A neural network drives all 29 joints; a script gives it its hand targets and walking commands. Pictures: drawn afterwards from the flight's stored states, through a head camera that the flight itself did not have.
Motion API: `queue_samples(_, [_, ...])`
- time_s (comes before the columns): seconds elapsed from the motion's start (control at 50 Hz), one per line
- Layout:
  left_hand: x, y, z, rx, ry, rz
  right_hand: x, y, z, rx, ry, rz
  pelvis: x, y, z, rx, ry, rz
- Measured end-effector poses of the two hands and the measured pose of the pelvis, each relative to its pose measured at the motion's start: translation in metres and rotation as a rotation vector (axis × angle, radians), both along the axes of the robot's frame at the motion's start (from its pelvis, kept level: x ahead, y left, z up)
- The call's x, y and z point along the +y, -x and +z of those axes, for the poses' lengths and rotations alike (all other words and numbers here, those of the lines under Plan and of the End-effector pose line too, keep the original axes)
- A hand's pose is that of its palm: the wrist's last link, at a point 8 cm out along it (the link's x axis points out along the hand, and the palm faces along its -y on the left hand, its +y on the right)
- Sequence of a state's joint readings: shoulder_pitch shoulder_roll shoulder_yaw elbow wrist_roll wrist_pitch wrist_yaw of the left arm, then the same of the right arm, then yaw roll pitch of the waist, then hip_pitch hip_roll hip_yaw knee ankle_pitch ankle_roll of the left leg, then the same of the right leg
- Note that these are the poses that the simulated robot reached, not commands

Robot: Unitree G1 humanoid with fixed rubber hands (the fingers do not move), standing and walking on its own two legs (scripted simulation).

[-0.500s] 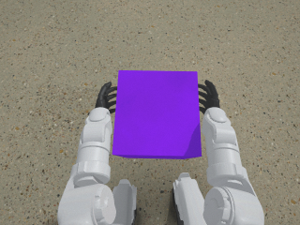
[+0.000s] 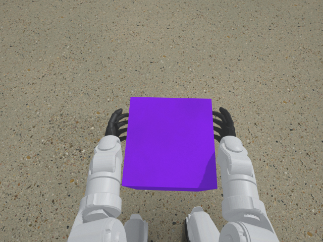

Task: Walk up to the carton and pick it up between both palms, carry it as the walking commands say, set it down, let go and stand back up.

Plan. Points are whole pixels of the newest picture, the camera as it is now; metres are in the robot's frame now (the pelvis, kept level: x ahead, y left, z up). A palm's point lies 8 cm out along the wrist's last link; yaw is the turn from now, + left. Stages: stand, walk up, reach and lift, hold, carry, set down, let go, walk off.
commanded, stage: reach and lift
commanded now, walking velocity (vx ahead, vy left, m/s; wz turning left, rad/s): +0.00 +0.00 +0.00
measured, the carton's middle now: (168, 150) +0.38 -0.01 -0.10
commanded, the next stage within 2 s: none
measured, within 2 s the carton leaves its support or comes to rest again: neither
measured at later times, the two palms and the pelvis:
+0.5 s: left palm (106, 133) +0.38 +0.13 +0.04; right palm (238, 131) +0.36 -0.16 +0.05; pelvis +0.02 +0.00 +0.06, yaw +0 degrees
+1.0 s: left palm (95, 128) +0.35 +0.13 +0.11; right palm (254, 122) +0.35 -0.16 +0.12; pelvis +0.03 +0.01 +0.09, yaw +0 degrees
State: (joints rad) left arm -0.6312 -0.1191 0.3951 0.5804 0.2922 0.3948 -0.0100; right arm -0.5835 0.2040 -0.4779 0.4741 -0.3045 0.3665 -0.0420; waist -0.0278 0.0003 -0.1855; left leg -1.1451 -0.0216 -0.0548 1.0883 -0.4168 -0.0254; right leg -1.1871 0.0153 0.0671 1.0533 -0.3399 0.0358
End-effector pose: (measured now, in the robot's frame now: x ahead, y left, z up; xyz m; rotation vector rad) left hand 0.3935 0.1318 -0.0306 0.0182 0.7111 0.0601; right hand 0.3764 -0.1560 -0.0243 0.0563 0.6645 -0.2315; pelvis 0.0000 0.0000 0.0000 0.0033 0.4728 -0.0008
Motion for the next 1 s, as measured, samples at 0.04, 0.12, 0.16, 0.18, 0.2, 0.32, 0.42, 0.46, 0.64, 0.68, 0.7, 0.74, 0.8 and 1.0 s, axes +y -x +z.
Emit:
queue_samples(0.04, [0.000, 0.001, 0.006, 0.000, 0.001, 0.000, 0.000, 0.002, 0.006, 0.001, 0.000, 0.000, 0.000, -0.002, 0.005, -0.012, 0.000, 0.001])
queue_samples(0.12, [0.000, 0.004, 0.017, 0.001, 0.002, 0.000, 0.000, 0.005, 0.017, 0.002, 0.001, -0.001, 0.000, -0.005, 0.016, -0.037, 0.001, 0.002])
queue_samples(0.16, [0.000, 0.006, 0.023, 0.002, 0.003, 0.000, 0.000, 0.006, 0.023, 0.003, 0.001, -0.001, 0.000, -0.007, 0.022, -0.050, 0.002, 0.003])
queue_samples(0.18, [0.000, 0.007, 0.026, 0.002, 0.003, 0.000, 0.000, 0.007, 0.026, 0.003, 0.001, -0.001, 0.000, -0.007, 0.025, -0.057, 0.002, 0.004])
queue_samples(0.2, [0.000, 0.007, 0.029, 0.002, 0.004, 0.000, 0.000, 0.008, 0.029, 0.003, 0.002, -0.002, 0.000, -0.008, 0.027, -0.064, 0.002, 0.004])
queue_samples(0.32, [0.000, 0.012, 0.046, 0.001, 0.004, 0.000, 0.000, 0.012, 0.047, 0.003, 0.005, 0.000, 0.001, -0.013, 0.043, -0.106, 0.003, 0.007])
queue_samples(0.42, [-0.001, 0.015, 0.061, -0.001, 0.001, 0.002, -0.001, 0.013, 0.062, 0.004, 0.013, 0.014, 0.001, -0.017, 0.054, -0.144, 0.003, 0.007])
queue_samples(0.46, [-0.001, 0.016, 0.066, -0.002, -0.001, 0.002, -0.001, 0.014, 0.068, 0.003, 0.016, 0.018, 0.002, -0.018, 0.058, -0.160, 0.003, 0.007])
queue_samples(0.64, [-0.002, 0.024, 0.092, -0.008, -0.008, 0.002, -0.002, 0.018, 0.096, -0.001, 0.029, 0.034, 0.003, -0.025, 0.074, -0.244, 0.006, 0.007])
queue_samples(0.68, [-0.002, 0.026, 0.097, -0.009, -0.009, 0.002, -0.002, 0.019, 0.102, -0.002, 0.032, 0.037, 0.003, -0.027, 0.077, -0.266, 0.006, 0.007])
queue_samples(0.7, [-0.002, 0.027, 0.100, -0.010, -0.011, 0.002, -0.002, 0.019, 0.105, -0.003, 0.033, 0.039, 0.004, -0.027, 0.078, -0.277, 0.006, 0.006])
queue_samples(0.74, [-0.002, 0.029, 0.106, -0.012, -0.013, 0.002, -0.002, 0.021, 0.111, -0.005, 0.036, 0.042, 0.004, -0.029, 0.081, -0.300, 0.007, 0.006])
queue_samples(0.8, [-0.001, 0.032, 0.115, -0.016, -0.016, 0.002, -0.001, 0.023, 0.120, -0.008, 0.038, 0.047, 0.004, -0.031, 0.085, -0.336, 0.008, 0.006])
queue_samples(1.0, [-0.001, 0.039, 0.142, -0.031, -0.033, -0.013, -0.002, 0.030, 0.148, -0.021, 0.047, 0.053, 0.005, -0.034, 0.095, -0.456, 0.007, 0.006])
